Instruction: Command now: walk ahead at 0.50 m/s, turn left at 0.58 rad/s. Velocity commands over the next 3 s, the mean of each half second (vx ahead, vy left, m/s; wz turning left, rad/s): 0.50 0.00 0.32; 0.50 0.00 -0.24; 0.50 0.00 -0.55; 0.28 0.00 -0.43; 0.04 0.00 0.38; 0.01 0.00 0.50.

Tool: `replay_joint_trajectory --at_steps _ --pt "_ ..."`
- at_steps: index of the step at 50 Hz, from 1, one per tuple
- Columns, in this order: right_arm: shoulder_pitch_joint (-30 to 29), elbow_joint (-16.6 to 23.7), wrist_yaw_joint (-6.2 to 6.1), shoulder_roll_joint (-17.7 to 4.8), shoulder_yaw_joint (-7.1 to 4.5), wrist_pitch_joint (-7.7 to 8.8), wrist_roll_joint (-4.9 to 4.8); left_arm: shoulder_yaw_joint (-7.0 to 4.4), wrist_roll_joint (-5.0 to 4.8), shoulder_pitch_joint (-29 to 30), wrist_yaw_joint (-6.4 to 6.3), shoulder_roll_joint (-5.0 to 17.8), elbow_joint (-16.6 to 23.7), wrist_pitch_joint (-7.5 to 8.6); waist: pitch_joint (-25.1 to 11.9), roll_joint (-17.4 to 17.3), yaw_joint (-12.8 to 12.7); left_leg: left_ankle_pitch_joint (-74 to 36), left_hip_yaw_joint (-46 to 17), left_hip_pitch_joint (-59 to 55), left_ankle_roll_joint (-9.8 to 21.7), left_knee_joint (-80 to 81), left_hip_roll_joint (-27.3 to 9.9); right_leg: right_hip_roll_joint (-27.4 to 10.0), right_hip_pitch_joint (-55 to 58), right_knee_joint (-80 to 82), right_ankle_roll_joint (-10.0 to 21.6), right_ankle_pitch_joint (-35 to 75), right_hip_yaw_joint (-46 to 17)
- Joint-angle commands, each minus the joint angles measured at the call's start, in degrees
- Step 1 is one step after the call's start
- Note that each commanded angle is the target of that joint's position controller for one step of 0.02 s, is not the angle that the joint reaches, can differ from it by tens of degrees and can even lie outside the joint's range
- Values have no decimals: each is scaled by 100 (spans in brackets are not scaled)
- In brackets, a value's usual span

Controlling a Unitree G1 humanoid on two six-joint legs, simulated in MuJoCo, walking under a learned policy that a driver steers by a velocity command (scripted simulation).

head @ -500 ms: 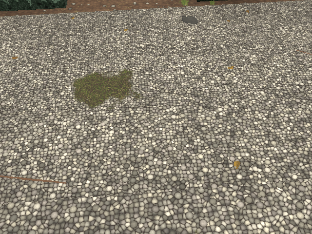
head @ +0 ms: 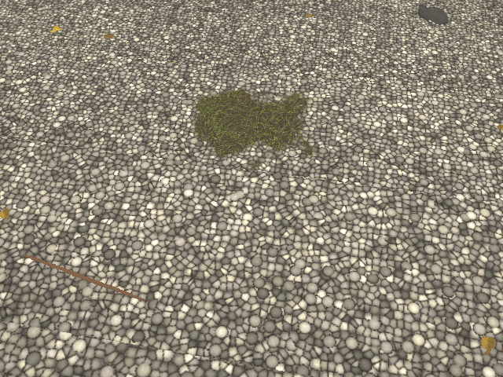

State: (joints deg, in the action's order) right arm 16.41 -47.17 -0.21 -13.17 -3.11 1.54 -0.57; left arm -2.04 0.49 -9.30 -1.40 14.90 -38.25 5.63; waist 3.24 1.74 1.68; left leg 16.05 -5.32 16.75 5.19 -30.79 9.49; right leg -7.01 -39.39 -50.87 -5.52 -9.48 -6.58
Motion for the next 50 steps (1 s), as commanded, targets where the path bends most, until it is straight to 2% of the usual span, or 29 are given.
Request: replay_joint_trajectory --at_steps 1,3,6,7,8,9,10,11,12,13,15,20,23,24,25,28,30,31,32,33,34,35,36,37,39,40,42,44,50 --pt "-204 444 -108 -1008 -266 76 -83 -147 -52 -180 67 457 293 19 -838 -594 -68 -1972 -1200 539 969 822 -1371 491 1714 1056 78 969 398" --pt "51 420 -99 -991 -266 -4 -121 -211 -23 241 115 555 553 55 -632 -495 10 -1319 -1713 215 837 693 -1462 616 1639 1465 329 677 341" --pt "79 454 -103 -752 -189 -58 -38 -343 -26 -567 161 738 347 104 -595 -671 -434 -573 -1717 72 465 -38 -1272 502 2571 1968 748 599 278" --pt "239 502 -68 -480 -103 -29 26 -441 -8 -1169 142 1042 293 109 -925 -31 -606 132 -1209 609 192 -1377 -817 -195 3600 2089 1058 396 -450" --pt "976 548 -61 -318 -46 26 -198 -598 57 -1842 191 1522 24 20 -1591 1937 -500 1413 -357 1953 -195 -3374 -132 -1285 4850 2981 1983 -1545 -3069" --pt "898 448 -50 -711 -118 39 -229 -505 -61 -1906 228 1093 65 9 -1245 1564 -609 1729 -496 2839 -253 -4290 -382 -1538 4869 3507 2070 -3085 -4177" --pt "241 555 -40 -983 -210 44 -187 -422 -95 -1613 210 847 119 -5 -486 793 -697 1208 -508 3148 -239 -4626 -565 -1374 4302 3576 1886 -3167 -3590" --pt "-150 682 -59 -957 -209 19 -129 -391 -7 -1251 205 806 193 -35 -160 324 -606 776 -350 3004 -242 -4574 -725 -1123 3692 3556 1764 -2421 -2802" --pt "-302 761 -66 -860 -194 36 -78 -364 13 -1030 224 723 185 -34 -12 249 -506 522 -347 2899 -233 -4251 -883 -924 3316 3561 1784 -1684 -2233" --pt "-258 771 -51 -793 -200 38 -60 -328 46 -886 223 628 184 -26 -94 372 -350 343 -320 2587 -227 -3932 -1093 -738 3056 3606 1712 -1177 -1787" --pt "-219 764 -25 -735 -196 9 -46 -303 -23 -724 246 556 103 18 -245 429 -206 161 -148 2124 -268 -3178 -1301 -548 2879 3805 1676 -618 -1308" --pt "-1139 1027 31 -454 -35 90 20 -425 -113 -994 147 966 -279 -69 -264 301 -471 -834 171 1962 -388 -1159 -1426 -530 3075 4084 1780 437 -612" --pt "-1137 967 110 -408 -11 151 -15 -449 -131 -1153 162 1082 -471 -140 -533 367 -473 -1382 439 1226 -523 -885 -1234 -409 2962 3950 1795 973 -99" --pt "-1216 988 134 -444 -17 148 -30 -435 -164 -1193 185 1029 -518 -160 -465 391 -509 -1366 471 1165 -516 -803 -1214 -420 2950 3931 1799 950 -52" --pt "-1050 938 178 -577 -81 188 -4 -450 -105 -1218 183 1053 -579 -142 -554 438 -432 -1846 253 1091 -433 -1256 -1350 -694 3056 3726 1843 1219 -154" --pt "-1216 1075 252 -712 -135 236 11 -444 -212 -1163 182 1062 -600 -193 -317 375 -371 -866 356 1369 -171 -902 -1297 -800 3499 3279 1761 1418 -216" --pt "-426 856 275 -790 -245 321 12 -418 -283 -981 172 1035 -577 -245 -606 360 150 -908 680 -251 -38 -174 -954 -496 2997 2237 1572 2411 -47" --pt "470 565 292 -985 -363 358 12 -363 -296 -906 172 905 -535 -221 -966 135 584 -1115 625 -1400 93 201 -1016 -163 2477 987 1372 2608 159" --pt "983 525 265 -1595 -503 361 63 -268 -181 -1272 186 572 -390 -167 -1413 -1164 503 -1170 -1120 -2779 724 510 -2405 469 961 -1094 962 40 442" --pt "1114 483 302 -1506 -463 328 -34 -226 -255 -1631 186 356 -388 -65 -1542 -2017 320 -920 -2618 -3134 1393 1058 -3041 972 -486 -2134 870 -2200 114" --pt "970 440 321 -1195 -386 361 -141 -359 -404 -1212 141 817 -314 -67 -914 -1397 371 18 -2590 -2477 1376 1353 -3059 686 -978 -2421 945 -2089 -137" --pt "594 506 351 -903 -297 388 -114 -407 -443 -871 99 913 -200 -153 -548 -924 234 164 -2133 -1918 1201 1466 -2915 449 -936 -2361 996 -1730 -102" --pt "214 520 375 -728 -244 406 -66 -401 -380 -843 87 814 -236 -248 -312 -643 29 13 -1747 -1355 1123 1605 -2827 279 -701 -2118 943 -1405 -179" --pt "-136 542 361 -618 -211 452 -56 -422 -293 -891 86 755 -249 -351 -165 -674 -178 -206 -1373 -900 980 1711 -2757 76 -426 -1726 878 -1115 -316" --pt "-267 472 292 -693 -254 562 127 -392 -171 -957 150 559 -319 -428 -326 -449 -265 -1094 -786 -767 859 1575 -2672 68 -143 -1509 832 -308 -294" --pt "-252 497 284 -756 -257 619 151 -454 -192 -816 183 677 -289 -420 -269 -353 -279 -1188 -295 -723 716 1575 -2418 145 -196 -1075 842 287 -266" --pt "-149 399 40 -753 -263 673 116 -439 -215 -356 297 561 -193 -289 -61 -555 -227 -980 381 -450 356 1342 -2143 321 -151 120 914 1660 -275" --pt "299 222 -147 -693 -244 616 50 -342 -60 23 439 278 -100 -199 -234 -423 -65 -668 819 -151 251 889 -2007 538 452 1002 903 3242 105" --pt "1206 88 -264 -532 -175 476 58 -240 -191 1192 711 156 293 -345 234 -387 462 62 769 -593 130 -606 -2474 613 -188 1655 1067 3877 62"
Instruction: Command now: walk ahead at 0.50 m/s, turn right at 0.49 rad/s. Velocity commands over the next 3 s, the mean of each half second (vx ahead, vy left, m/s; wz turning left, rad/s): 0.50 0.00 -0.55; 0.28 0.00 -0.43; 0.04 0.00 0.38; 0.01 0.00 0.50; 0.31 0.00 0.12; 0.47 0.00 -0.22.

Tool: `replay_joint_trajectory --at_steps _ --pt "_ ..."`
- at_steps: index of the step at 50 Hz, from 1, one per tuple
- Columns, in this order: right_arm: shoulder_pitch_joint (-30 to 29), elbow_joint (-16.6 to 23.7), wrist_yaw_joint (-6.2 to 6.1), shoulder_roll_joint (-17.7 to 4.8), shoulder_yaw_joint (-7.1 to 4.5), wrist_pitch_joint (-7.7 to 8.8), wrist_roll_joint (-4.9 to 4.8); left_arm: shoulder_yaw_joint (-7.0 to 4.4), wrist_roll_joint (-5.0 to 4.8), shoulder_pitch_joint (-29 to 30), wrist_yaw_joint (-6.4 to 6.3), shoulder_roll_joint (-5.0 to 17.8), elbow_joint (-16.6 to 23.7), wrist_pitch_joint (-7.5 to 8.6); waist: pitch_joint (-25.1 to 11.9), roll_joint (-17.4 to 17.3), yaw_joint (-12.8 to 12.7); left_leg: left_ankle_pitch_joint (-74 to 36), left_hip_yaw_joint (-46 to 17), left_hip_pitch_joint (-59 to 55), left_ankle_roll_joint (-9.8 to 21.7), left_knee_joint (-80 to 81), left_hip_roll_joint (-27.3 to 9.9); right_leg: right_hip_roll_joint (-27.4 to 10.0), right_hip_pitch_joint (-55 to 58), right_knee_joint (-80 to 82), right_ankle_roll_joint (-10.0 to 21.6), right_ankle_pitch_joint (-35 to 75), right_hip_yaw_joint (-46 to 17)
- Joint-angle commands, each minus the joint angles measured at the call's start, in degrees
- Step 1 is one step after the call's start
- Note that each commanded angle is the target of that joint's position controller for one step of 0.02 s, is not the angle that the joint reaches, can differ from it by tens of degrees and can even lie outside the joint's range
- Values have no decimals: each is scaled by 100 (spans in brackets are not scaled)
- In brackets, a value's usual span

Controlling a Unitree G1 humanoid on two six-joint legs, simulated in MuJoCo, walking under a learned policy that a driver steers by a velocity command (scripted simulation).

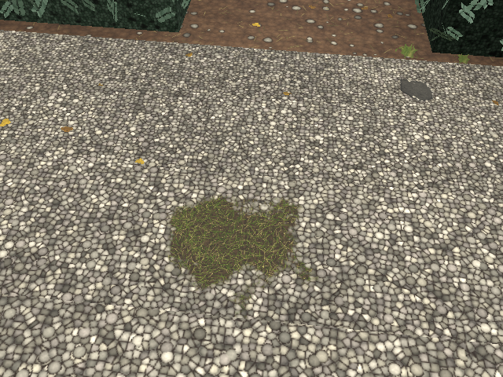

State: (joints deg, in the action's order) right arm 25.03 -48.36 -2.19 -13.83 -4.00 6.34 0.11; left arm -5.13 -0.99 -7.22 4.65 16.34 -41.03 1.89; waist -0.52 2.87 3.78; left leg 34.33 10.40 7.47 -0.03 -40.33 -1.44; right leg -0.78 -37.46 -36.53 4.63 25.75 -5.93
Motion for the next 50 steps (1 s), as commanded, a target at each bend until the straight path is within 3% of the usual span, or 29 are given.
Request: replay_joint_trajectory --at_steps 1,4,6,7,8,9,10,11,12,13,14,15,17,19,22,24,26,27,28,29,30,32,35,40,44,47,48,49,50 --pt "489 207 -50 -426 -57 -48 -21 121 -53 1126 143 -52 617 29 684 -477 351 -1793 -796 217 606 111 -1437 -17 -452 417 24 315 114" --pt "540 264 -42 -517 -55 -204 -83 173 -79 1155 201 -100 506 41 851 -485 435 -2281 -845 144 452 -644 -1546 -122 -158 871 -54 -63 338" --pt "425 313 -19 -724 -99 -293 -114 52 -23 340 118 108 145 44 650 -448 41 -3763 -611 273 326 -1694 -1513 -54 957 1345 61 -729 665" --pt "600 156 17 -844 -163 -242 -124 -105 62 -544 25 285 -114 40 -78 -303 -448 -4605 -405 673 326 -2967 -1181 267 2685 1396 307 -386 961" --pt "442 83 71 -870 -186 -149 -171 -219 21 -1408 -34 613 -376 13 -322 -3 -1083 -3131 -156 1963 126 -5232 -780 -41 4240 1674 788 629 639" --pt "935 308 225 -367 -16 4 -33 -173 152 -1684 -61 1016 -321 78 -1108 759 -792 1366 -514 4641 -7 -7588 -293 -1177 6848 -638 1470 2843 -559" --pt "648 652 308 -805 16 149 -139 -220 38 -2090 -80 1144 -269 38 -2302 696 -1193 986 -1488 4891 -48 -7171 -427 -1738 7332 -546 2052 2318 -1560" --pt "185 921 271 -893 -11 168 -239 -219 -19 -2108 -149 1076 -283 -49 -2425 507 -1200 830 -1657 5220 -115 -6919 -481 -1822 7084 257 2142 334 -2196" --pt "-142 1102 190 -668 29 238 -378 -194 16 -1614 -243 1176 -291 -63 -1986 -85 -749 -887 -1818 5500 11 -5469 -530 -1992 5911 1211 1934 -3333 -2889" --pt "-570 1060 -12 -816 -32 139 -253 -38 33 -683 -255 666 42 -37 -971 -463 -535 -1347 -1539 5242 -81 -5171 -552 -1757 4514 1828 1713 -3835 -3075" --pt "-365 1015 -70 -751 -50 -29 -149 23 121 -11 -313 642 174 23 -335 -260 -9 -1821 -1737 4586 -376 -4226 -695 -1817 2955 1875 1818 -2690 -2901" --pt "-99 893 -102 -650 -48 -137 24 36 125 244 -307 521 268 61 -144 -370 147 -1649 -1749 3851 -588 -3546 -815 -1544 2111 1840 1757 -2100 -2494" --pt "-392 1007 -77 -569 -65 -122 157 9 122 201 -390 522 239 142 -100 -270 84 -2172 -1548 2798 -692 -1957 -748 -783 1193 1791 1438 -1525 -1503" --pt "-867 1099 4 -425 -13 -25 120 -40 25 -107 -538 546 102 103 -351 43 -232 -3434 -1318 2059 -586 -532 -401 -254 1168 1533 1091 -1351 -884" --pt "-1421 1295 89 -415 -21 -42 -4 -57 -40 -758 -601 544 -158 -25 -421 128 -534 -3490 -1323 1856 -436 208 1 -363 1706 1296 974 -2236 -1296" --pt "-1766 1524 160 -571 -98 0 18 -58 -91 -975 -590 531 -183 -77 -275 129 -565 -3099 -1370 1815 -165 581 122 -446 2076 1188 843 -2799 -1805" --pt "-1298 1457 181 -686 -175 58 2 -33 -62 -864 -585 465 -126 -117 -253 233 -215 -3112 -1418 1137 120 1054 91 -333 2205 803 618 -3187 -1951" --pt "-771 1387 151 -886 -255 69 38 20 -2 -817 -569 307 -69 -100 -482 67 43 -3119 -1699 199 324 1042 -287 -78 1822 75 408 -3434 -1657" --pt "-58 1283 129 -1320 -393 51 117 98 -32 -1293 -536 -22 -12 -44 -1094 -1184 70 -2571 -3195 -1587 959 1194 -1376 697 429 -1692 33 -4666 -917" --pt "458 1123 173 -1390 -446 -16 67 133 -126 -1384 -535 146 103 -17 -1586 -2434 210 -788 -5291 -2103 1469 1942 -2253 770 -552 -3261 -173 -6074 -419" --pt "94 1303 159 -1050 -334 -51 11 -10 -97 -1113 -529 597 105 -20 -825 -1670 217 -596 -5197 -1659 1357 2169 -2204 492 -1077 -3854 -271 -5844 -428" --pt "-725 1469 108 -766 -211 -173 106 -74 -47 -544 -553 642 248 -134 -2 -829 15 -2639 -3518 -382 1115 2074 -1799 193 -854 -3970 -435 -5132 -223" --pt "-1277 1434 166 -563 -145 -193 104 -112 -75 -866 -569 439 244 -365 63 -986 -405 -4466 -2055 557 991 2215 -1321 -133 -6 -3269 -616 -4963 66" --pt "-1548 1179 115 -999 -304 -288 30 -15 16 -389 -574 238 527 -476 -317 -849 -404 -5420 -1164 222 1159 2335 -1498 -310 268 -1681 -735 -3830 291" --pt "-1396 811 127 -928 -207 -454 -36 89 74 111 -414 9 674 -382 -561 -839 -246 -5551 -867 116 1170 2098 -1311 -66 1237 -352 -618 -3351 472" --pt "-1504 621 215 -803 -95 -493 -223 96 180 -66 -399 -27 547 -341 -531 -856 -486 -4898 -995 187 955 1691 -1092 124 2297 1185 -369 -2706 702" --pt "-1268 490 253 -653 -34 -471 -195 58 267 -268 -412 150 478 -288 -678 -729 -536 -4772 -1034 486 749 1456 -935 -10 3137 1438 -227 -1829 508" --pt "-1281 585 258 -606 40 -420 -9 -69 320 -502 -492 707 510 -277 -1021 -285 -552 -3448 -852 816 304 923 -562 -810 3897 1186 34 391 -177" --pt "-557 490 306 -256 151 -399 125 33 366 -242 -572 598 508 -331 -1462 476 -130 -1050 -1017 1415 -33 549 -374 -1685 4670 805 811 1142 -769"
Over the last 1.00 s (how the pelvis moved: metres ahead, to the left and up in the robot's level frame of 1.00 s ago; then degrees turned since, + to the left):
0.49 0.04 -0.03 -2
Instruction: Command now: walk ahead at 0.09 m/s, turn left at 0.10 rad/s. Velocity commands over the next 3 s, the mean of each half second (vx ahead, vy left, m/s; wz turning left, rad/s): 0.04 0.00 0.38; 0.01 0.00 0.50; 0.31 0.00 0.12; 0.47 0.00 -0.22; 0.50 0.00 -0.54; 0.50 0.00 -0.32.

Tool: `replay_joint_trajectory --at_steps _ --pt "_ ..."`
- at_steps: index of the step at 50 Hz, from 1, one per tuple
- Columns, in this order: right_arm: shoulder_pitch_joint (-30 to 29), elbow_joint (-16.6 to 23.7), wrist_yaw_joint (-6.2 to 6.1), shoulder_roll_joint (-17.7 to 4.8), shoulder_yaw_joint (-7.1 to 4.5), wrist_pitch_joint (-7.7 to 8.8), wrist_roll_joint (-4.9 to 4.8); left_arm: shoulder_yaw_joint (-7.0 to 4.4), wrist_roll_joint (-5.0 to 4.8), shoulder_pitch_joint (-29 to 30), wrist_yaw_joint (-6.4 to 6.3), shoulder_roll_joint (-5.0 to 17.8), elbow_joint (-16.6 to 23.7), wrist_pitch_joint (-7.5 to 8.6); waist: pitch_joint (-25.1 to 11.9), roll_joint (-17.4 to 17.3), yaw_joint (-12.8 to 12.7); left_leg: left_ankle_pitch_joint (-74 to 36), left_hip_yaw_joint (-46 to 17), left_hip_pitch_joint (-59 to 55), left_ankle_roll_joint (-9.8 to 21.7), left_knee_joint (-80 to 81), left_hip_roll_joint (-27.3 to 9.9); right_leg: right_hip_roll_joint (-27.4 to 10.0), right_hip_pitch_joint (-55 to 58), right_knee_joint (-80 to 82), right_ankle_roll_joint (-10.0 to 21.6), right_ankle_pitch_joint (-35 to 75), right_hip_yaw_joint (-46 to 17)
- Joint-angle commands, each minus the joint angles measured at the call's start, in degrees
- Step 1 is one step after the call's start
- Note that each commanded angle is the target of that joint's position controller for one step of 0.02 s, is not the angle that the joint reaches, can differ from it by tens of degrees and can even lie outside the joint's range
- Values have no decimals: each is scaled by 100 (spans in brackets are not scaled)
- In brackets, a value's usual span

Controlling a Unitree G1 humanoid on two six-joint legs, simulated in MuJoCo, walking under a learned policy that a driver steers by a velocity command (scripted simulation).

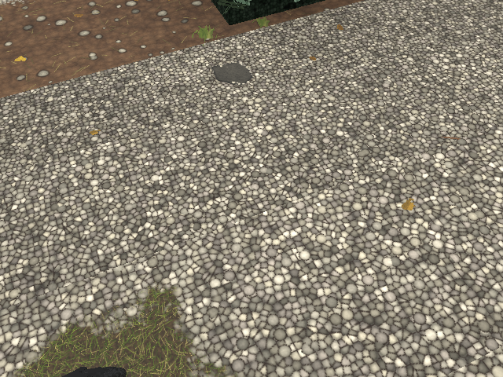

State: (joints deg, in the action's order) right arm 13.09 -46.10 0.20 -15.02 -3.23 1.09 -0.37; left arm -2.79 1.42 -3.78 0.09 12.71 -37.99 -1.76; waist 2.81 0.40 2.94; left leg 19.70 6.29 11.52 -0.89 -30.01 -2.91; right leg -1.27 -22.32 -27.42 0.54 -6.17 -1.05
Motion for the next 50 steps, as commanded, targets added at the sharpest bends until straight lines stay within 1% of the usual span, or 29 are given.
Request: replay_joint_trajectory --at_steps 1,2,3,4,5,8,10,11,12,14,16,17,18,19,20,21,22,23,24,26,29,33,37,38,41,43,47,49,50 --pt "471 282 38 -164 123 41 107 -121 61 -308 -103 610 135 -32 -1801 1037 -88 701 -765 806 -78 -302 -254 -1549 2498 150 1424 2942 -1310" --pt "215 358 -11 -444 70 -38 41 -134 -15 71 -82 611 182 -58 -1332 884 -53 321 -650 852 -65 -153 -185 -1196 2066 306 1161 1804 -1077" --pt "61 370 -80 -589 30 -115 40 -183 -55 258 -91 750 217 -77 -1087 753 -91 4 -562 1003 -18 -186 -76 -1035 1870 363 936 1090 -920" --pt "59 395 -140 -677 6 -203 81 -208 -89 300 -102 840 216 -69 -911 728 -121 -217 -581 1075 20 -204 -43 -1023 1710 420 852 779 -825" --pt "50 428 -156 -728 -10 -274 69 -246 -125 203 -99 916 174 -42 -796 623 -160 -344 -610 1088 43 -320 -34 -1054 1617 439 854 860 -804" --pt "96 490 -175 -670 -59 -363 1 -307 -96 -126 -169 908 51 -17 -1053 682 -249 -31 -552 1285 35 -1011 75 -1453 1963 246 1155 2293 -836" --pt "30 568 -145 -619 -106 -441 -36 -333 -75 -149 -239 930 27 -14 -1237 926 -339 1184 -579 1467 19 -2104 65 -1943 1947 382 1479 2758 -1061" --pt "-37 615 -128 -601 -134 -492 -67 -345 -58 -120 -257 958 20 3 -1230 886 -363 1557 -676 1575 18 -2568 -27 -2113 1848 488 1566 2753 -1076" --pt "-41 642 -136 -535 -148 -537 -98 -351 -37 80 -279 982 45 -6 -1150 795 -289 1517 -712 1556 29 -2579 -97 -2081 1682 576 1484 2452 -901" --pt "104 595 -145 -484 -177 -614 -94 -358 -85 518 -281 986 59 -42 -1039 806 -99 977 -607 1047 88 -2129 -105 -1866 1185 621 1199 1782 -433" --pt "417 510 -85 -466 -224 -636 -40 -370 -219 790 -272 998 -7 -116 -991 828 141 19 -338 384 260 -1242 52 -1654 766 386 853 1012 43" --pt "644 429 -46 -461 -258 -631 7 -374 -322 855 -271 946 -77 -154 -893 685 251 -572 -270 20 440 -509 198 -1475 471 -16 555 309 341" --pt "836 398 -36 -650 -329 -597 86 -365 -345 596 -261 778 -221 -200 -681 -85 236 -1154 -935 -471 718 362 20 -1051 -253 -976 102 -821 766" --pt "811 620 -101 -1530 -496 -544 110 -285 -161 568 -258 557 -42 -190 -334 -1938 17 -3122 -3614 -869 1490 1095 -1600 -124 -1991 -2847 -501 -3016 1019" --pt "794 820 -35 -1766 -461 -398 413 -313 -148 1188 -294 660 162 -79 -611 -1479 298 -2945 -4278 -356 2202 1468 -2028 202 -2161 -3824 -409 -3395 -157" --pt "365 952 -36 -1655 -438 -262 433 -370 -209 1176 -343 866 129 -63 -448 -940 121 -2136 -3712 -257 2017 1480 -1712 120 -2208 -4140 -295 -2837 -372" --pt "-35 1023 -79 -1491 -394 -200 254 -423 -188 996 -397 995 21 -55 -307 -589 -104 -1715 -3214 -178 1597 1396 -1364 9 -2185 -4090 -226 -2146 -409" --pt "-270 1071 -130 -1257 -313 -209 85 -450 -116 781 -455 1031 -140 -84 -334 -537 -222 -1660 -2928 -239 1284 1299 -1165 -78 -2110 -4066 -232 -1738 -458" --pt "-325 1101 -186 -1116 -250 -225 -14 -450 -75 599 -462 1017 -201 -97 -418 -722 -293 -1987 -2740 -232 1108 1239 -1018 -79 -1937 -4094 -270 -1408 -475" --pt "-85 1137 -250 -971 -190 -260 -21 -422 -144 453 -394 945 -244 -75 -641 -678 -283 -2438 -2593 -565 980 1185 -865 28 -1817 -4085 -315 -992 -472" --pt "269 1150 -314 -1068 -215 -274 -34 -376 -162 513 -340 879 -219 -26 -698 -644 -155 -2675 -2666 -1053 948 1182 -817 106 -1926 -3741 -372 -775 -534" --pt "364 1264 -366 -1157 -234 -339 -17 -383 -181 534 -301 996 -202 36 -603 -807 -86 -2315 -3005 -1248 983 1249 -798 121 -1970 -3297 -448 -725 -668" --pt "321 1393 -363 -1232 -252 -378 0 -379 -172 548 -270 1036 -199 111 -518 -852 -50 -1983 -3315 -1162 1118 1226 -712 153 -1796 -2775 -484 -813 -766" --pt "304 1416 -360 -1233 -260 -393 11 -346 -158 538 -271 949 -185 118 -549 -869 -60 -2138 -3286 -1035 1133 1168 -606 205 -1592 -2674 -507 -838 -701" --pt "113 1587 -322 -1237 -273 -452 44 -291 -137 489 -225 898 -173 187 -706 -811 -113 -2716 -3423 -758 1307 947 -518 311 -1175 -2661 -520 -1013 -651" --pt "-1 1676 -303 -1151 -240 -488 41 -269 -165 343 -188 948 -218 207 -788 -745 -118 -3044 -3462 -690 1386 812 -549 299 -948 -2557 -492 -1164 -596" --pt "2 1696 -303 -1078 -185 -533 53 -205 -207 344 -71 933 -122 233 -786 -859 -6 -3202 -3622 -616 1424 644 -519 278 -429 -1809 -395 -1427 -493" --pt "-96 1705 -286 -1029 -158 -558 49 -177 -211 219 -1 928 -109 266 -824 -894 -38 -3411 -3682 -531 1415 586 -457 293 -22 -1336 -337 -1455 -416" --pt "-144 1704 -249 -918 -112 -537 10 -161 -214 53 53 917 -117 285 -958 -864 -121 -2997 -3726 -497 1380 601 -422 239 306 -945 -280 -1367 -408"
Over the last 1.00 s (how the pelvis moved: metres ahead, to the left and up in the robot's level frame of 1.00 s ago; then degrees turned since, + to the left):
0.48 -0.09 -0.13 -31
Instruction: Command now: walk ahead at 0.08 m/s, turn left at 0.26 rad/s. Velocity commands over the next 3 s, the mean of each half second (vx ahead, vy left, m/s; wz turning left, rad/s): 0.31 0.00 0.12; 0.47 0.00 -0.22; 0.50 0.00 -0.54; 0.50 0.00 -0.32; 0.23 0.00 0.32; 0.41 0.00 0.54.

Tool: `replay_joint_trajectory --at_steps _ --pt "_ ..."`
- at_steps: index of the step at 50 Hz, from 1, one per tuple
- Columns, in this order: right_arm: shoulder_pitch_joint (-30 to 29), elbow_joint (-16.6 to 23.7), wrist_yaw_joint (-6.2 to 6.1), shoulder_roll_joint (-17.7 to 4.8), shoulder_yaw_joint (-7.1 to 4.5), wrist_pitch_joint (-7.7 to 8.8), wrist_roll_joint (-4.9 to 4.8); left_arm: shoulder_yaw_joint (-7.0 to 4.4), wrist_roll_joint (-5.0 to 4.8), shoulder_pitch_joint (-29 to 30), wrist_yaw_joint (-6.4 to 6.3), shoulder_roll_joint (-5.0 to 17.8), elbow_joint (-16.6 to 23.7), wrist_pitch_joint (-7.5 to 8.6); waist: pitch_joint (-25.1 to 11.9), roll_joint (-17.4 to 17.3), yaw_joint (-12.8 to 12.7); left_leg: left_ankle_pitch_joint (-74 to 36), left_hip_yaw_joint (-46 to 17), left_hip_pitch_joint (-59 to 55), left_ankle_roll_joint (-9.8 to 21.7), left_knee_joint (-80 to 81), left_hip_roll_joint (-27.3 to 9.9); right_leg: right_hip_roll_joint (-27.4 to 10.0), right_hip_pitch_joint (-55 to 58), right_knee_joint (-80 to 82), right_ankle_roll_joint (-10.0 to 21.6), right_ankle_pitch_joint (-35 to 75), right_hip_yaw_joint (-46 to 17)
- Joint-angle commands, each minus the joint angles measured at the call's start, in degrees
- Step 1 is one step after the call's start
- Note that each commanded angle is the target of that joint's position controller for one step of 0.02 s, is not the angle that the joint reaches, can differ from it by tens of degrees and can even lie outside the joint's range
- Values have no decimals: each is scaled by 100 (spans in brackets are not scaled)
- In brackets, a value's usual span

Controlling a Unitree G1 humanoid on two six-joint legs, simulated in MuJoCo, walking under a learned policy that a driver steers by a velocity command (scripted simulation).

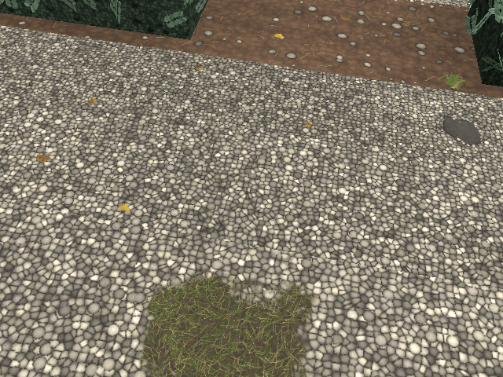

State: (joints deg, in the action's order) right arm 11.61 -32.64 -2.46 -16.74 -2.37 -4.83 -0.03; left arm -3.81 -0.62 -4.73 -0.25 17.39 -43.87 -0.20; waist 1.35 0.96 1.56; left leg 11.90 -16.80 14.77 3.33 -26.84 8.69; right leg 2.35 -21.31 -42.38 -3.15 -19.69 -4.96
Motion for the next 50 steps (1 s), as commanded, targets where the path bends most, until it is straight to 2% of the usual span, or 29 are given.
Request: replay_joint_trajectory --at_steps 1,3,4,5,6,9,15,17,19,22,24,25,26,27,28,29,30,32,33,34,36,37,39,42,45,47,48,49,50 --pt "-111 347 46 -622 -140 74 -72 -32 23 -51 123 362 422 149 -830 -845 -132 -1396 -1392 -572 857 340 -1440 -146 712 1240 180 415 48" --pt "178 149 82 -307 -15 133 -26 -7 168 -481 136 411 302 170 -765 -286 -235 587 -931 338 334 -103 -936 -719 2036 2271 521 1361 -384" --pt "604 66 96 -215 25 181 71 -17 226 -767 108 696 337 146 -854 701 -74 2148 -163 1092 -42 -1407 -210 -1602 2598 2392 978 1469 -1403" --pt "331 303 65 -571 -119 267 -41 -99 225 -1054 139 988 149 188 -302 1113 -154 2549 249 2007 -187 -1812 -26 -2196 2032 2909 1873 -11 -2689" --pt "-104 350 21 -1002 -240 345 -69 -173 89 -946 133 1069 181 243 296 856 -311 2025 493 2552 -320 -2524 -416 -2305 1739 3246 2055 -1523 -3014" --pt "-37 231 91 -930 -318 410 -49 -72 -87 -850 -19 797 215 239 435 758 -272 904 728 2926 -488 -3117 -815 -1779 1841 3474 1651 -1570 -2335" --pt "-398 219 285 -177 -107 713 -42 -28 -40 -1416 11 639 13 252 140 639 -592 -366 1591 2172 -525 -2233 -1143 -1160 1531 3516 1589 465 -847" --pt "-655 308 302 -175 -89 758 -78 -33 -34 -1571 53 735 -33 260 233 683 -699 -361 1712 1845 -519 -1707 -1099 -1183 1374 3488 1632 772 -735" --pt "-213 57 374 -509 -226 854 -78 -50 99 -1630 71 844 12 369 -104 479 -526 -973 1631 1489 -455 -2416 -1194 -1477 1380 3100 1781 1339 -694" --pt "-337 67 421 -403 -168 971 -102 -41 -44 -1686 105 798 98 370 129 531 -495 -305 1801 1442 -287 -2024 -1157 -1461 1353 2576 1748 1759 -708" --pt "266 -100 468 -547 -261 1046 -108 -62 -59 -1564 95 867 177 320 -164 614 -78 10 2049 292 -103 -1577 -841 -1383 1021 1634 1576 2767 -615" --pt "1290 -425 491 -693 -380 1082 -137 -46 -78 -1310 80 827 249 313 -540 466 514 -367 2195 -923 19 -1094 -676 -1134 594 436 1407 3571 -382" --pt "2387 -740 486 -1033 -500 1106 -80 -4 -53 -1055 46 686 420 376 -1026 -171 1030 -621 1607 -2338 361 -704 -1162 -711 -471 -1487 1020 3324 -103" --pt "2367 -709 489 -1283 -467 1089 -146 158 93 -1616 74 43 484 451 -1057 -1681 499 -753 -187 -2875 902 -344 -2397 -33 -1979 -3524 717 -1245 -103" --pt "2354 -702 530 -1244 -437 1076 -223 154 -208 -1639 103 178 548 608 -915 -1822 380 -637 -1757 -2519 1525 625 -3020 219 -2838 -3769 848 -1351 -542" --pt "2098 -778 555 -1094 -414 1093 -241 61 -380 -968 60 481 747 610 -134 -1098 339 -74 -1851 -2112 1631 818 -3102 -60 -3529 -3815 920 -1067 -423" --pt "1788 -777 577 -861 -343 1083 -212 80 -295 -673 39 493 811 569 91 -481 232 -183 -1535 -1694 1577 639 -3038 -316 -3561 -3635 942 -834 -364" --pt "1078 -668 534 -615 -223 1089 -156 87 -143 -766 88 396 705 451 351 -50 -197 -286 -637 -642 1323 701 -2741 -745 -2916 -2596 793 -123 -362" --pt "1006 -718 462 -596 -211 1125 -50 98 -79 -856 159 298 608 414 272 -248 -210 -536 -350 -479 1248 740 -2662 -719 -2695 -2552 782 414 -248" --pt "1031 -746 366 -503 -180 1214 -10 8 -179 -496 218 449 693 451 456 -348 -207 -46 121 -522 868 813 -2413 -745 -2853 -1845 827 1116 -544" --pt "925 -862 107 -555 -177 1248 -40 53 -37 63 357 308 898 549 617 -565 -148 231 1177 371 585 856 -1805 -429 -2109 -101 774 3016 -14" --pt "1128 -993 -13 -507 -174 1202 -32 74 91 140 451 125 833 579 390 -413 -64 317 1686 746 406 616 -1549 -199 -1167 488 843 4490 322" --pt "1395 -1161 -99 -464 -149 1197 -28 93 96 79 558 -89 788 502 36 -413 -73 612 2068 1312 221 220 -1515 57 86 624 894 5896 406" --pt "1670 -1211 33 -291 -107 1101 -113 128 -10 588 582 -94 1017 374 260 -410 201 815 2103 479 140 -619 -1604 9 -329 1190 919 5463 379" --pt "1897 -1215 -4 -203 -64 901 -108 147 -35 803 633 -108 972 430 631 -162 407 85 1818 -964 74 -1683 -1903 -287 -1474 2107 793 4765 129" --pt "1874 -1309 -1 -429 -96 799 -106 29 87 -480 580 25 502 497 52 -298 -100 -1580 1899 -1173 101 -3415 -1830 -243 -301 2495 876 4517 445" --pt "1838 -1438 70 -550 -139 841 -104 -104 110 -1581 512 167 213 469 -614 -116 -752 -2139 2215 -517 18 -4995 -1523 -193 1513 2687 1190 5035 598" --pt "1878 -1330 172 -364 -151 941 -31 -174 93 -2251 442 530 -118 327 -759 698 -809 1565 2404 1807 -253 -7635 -1004 -759 3455 1845 1653 6197 -103" --pt "2565 -1023 331 -195 53 1112 -95 -208 83 -2472 399 976 25 348 -2036 1313 -501 3366 1350 3890 -365 -8677 -978 -1839 5982 -173 2558 7134 -1555"
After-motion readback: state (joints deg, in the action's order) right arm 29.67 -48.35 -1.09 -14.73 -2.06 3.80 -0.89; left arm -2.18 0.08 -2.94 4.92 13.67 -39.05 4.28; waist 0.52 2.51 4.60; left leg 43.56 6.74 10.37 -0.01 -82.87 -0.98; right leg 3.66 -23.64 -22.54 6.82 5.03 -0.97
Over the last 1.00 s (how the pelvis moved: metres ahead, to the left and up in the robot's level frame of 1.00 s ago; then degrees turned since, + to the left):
0.01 0.03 0.01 33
